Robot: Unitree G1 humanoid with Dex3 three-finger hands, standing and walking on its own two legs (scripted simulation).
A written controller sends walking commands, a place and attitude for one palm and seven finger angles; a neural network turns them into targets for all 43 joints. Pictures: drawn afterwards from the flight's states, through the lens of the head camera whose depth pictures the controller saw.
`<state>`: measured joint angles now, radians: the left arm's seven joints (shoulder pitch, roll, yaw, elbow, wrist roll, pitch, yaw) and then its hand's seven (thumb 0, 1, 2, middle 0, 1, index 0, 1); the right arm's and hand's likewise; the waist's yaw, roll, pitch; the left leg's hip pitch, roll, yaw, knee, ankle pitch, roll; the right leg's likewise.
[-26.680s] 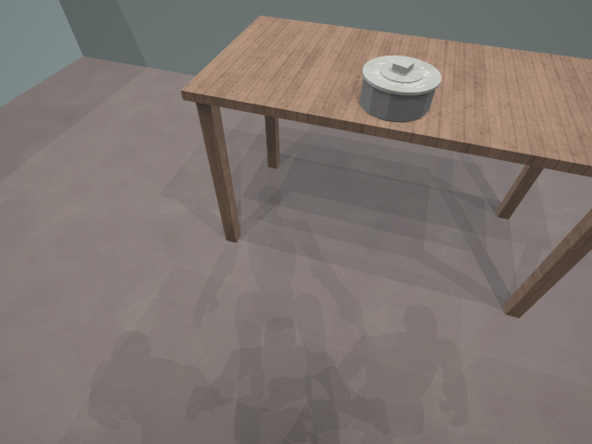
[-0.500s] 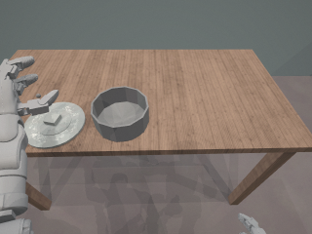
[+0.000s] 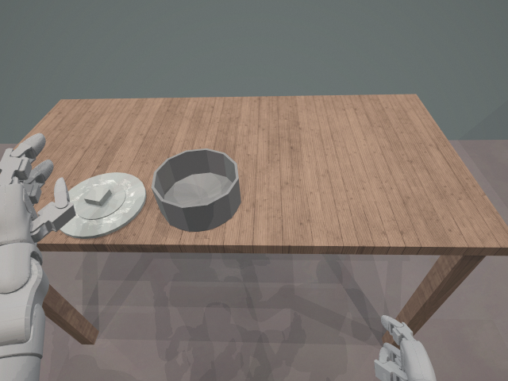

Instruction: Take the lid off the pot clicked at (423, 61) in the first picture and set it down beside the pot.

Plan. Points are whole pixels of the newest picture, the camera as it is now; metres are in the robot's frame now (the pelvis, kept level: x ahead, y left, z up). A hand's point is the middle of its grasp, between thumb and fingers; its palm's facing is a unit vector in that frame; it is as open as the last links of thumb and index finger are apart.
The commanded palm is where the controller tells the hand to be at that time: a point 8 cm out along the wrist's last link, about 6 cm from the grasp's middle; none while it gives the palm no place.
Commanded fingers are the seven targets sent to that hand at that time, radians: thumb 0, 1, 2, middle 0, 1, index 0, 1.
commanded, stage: draw the hand back to the body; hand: left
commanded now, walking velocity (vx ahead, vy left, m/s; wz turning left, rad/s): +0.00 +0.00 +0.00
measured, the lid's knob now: (98, 196) +0.48 +0.42 -0.02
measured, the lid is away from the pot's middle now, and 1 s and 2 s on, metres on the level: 0.23 0.23 0.23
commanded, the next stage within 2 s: step back with the hand held close in 0.82 s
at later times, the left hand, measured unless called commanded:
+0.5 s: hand (44, 263) +0.20 +0.28 +0.16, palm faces +0.40 -0.87 -0.30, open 7.4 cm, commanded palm +0.14 +0.31 +0.17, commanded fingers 0.00 0.90 0.90 -0.20 -0.30 -0.20 -0.30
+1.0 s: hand (8, 286) +0.17 +0.30 +0.17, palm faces +0.40 -0.84 -0.36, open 7.4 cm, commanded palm +0.11 +0.33 +0.17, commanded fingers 0.00 0.90 0.90 -0.20 -0.30 -0.20 -0.30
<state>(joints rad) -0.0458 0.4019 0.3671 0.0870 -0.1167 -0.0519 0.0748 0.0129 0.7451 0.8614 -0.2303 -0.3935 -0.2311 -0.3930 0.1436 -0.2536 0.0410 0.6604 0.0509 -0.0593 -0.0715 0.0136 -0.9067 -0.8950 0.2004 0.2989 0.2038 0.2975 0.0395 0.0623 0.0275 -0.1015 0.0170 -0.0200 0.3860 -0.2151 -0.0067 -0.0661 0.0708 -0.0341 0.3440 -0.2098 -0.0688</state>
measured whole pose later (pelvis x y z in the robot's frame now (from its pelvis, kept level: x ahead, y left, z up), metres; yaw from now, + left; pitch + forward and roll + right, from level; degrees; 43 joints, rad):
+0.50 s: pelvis -0.01 +0.03 +0.00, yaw +0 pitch -6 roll -1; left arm 0.33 0.34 0.30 -0.27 -0.11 -0.11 0.07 0.02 0.89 0.90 -0.21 -0.30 -0.21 -0.30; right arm 0.17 -0.22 0.03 0.67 0.02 -0.11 -0.07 0.02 -0.91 -0.90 0.20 0.30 0.20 0.30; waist 0.05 0.06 0.04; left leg -0.06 -0.01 -0.01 0.37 -0.20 0.02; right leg -0.02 0.04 -0.02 0.31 -0.18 -0.04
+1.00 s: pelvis -0.01 +0.05 +0.00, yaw +1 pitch -5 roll -1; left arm 0.49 0.35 0.31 -0.48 -0.08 -0.12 0.08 0.02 0.89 0.90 -0.21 -0.30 -0.21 -0.30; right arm 0.17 -0.20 0.05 0.62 0.01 -0.11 -0.06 0.02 -0.90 -0.89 0.20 0.30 0.21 0.30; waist 0.06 0.04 0.03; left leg -0.11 -0.04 -0.01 0.42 -0.21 0.06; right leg -0.05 0.02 -0.03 0.34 -0.19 0.00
